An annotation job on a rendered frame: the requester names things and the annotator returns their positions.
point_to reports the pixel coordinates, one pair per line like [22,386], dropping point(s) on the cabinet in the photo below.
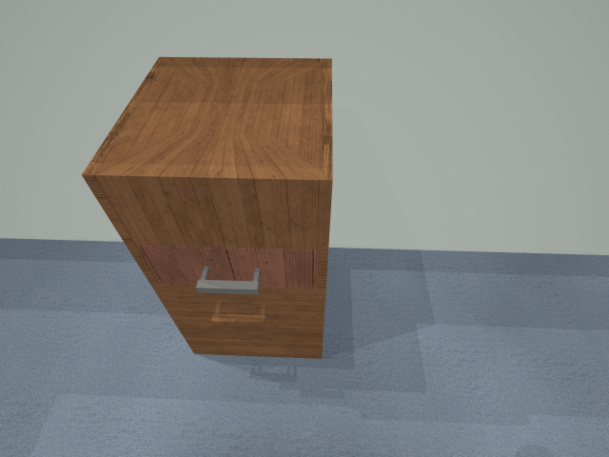
[228,153]

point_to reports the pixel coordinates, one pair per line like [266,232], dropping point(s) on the handle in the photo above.
[231,287]
[238,320]

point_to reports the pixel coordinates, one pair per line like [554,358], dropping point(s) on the drawer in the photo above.
[279,267]

